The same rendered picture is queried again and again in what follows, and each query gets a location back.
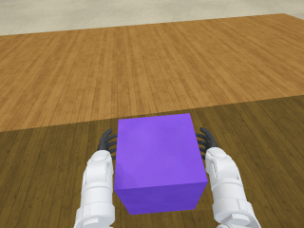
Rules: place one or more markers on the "carton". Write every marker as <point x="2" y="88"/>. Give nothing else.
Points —
<point x="158" y="166"/>

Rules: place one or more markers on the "left robot hand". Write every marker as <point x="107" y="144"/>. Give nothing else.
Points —
<point x="104" y="143"/>

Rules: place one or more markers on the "right robot hand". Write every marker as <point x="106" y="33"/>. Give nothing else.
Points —
<point x="209" y="141"/>

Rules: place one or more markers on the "robot right forearm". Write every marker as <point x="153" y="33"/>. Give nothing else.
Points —
<point x="230" y="203"/>

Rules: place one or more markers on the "robot left forearm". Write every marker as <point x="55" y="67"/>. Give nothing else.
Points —
<point x="96" y="207"/>

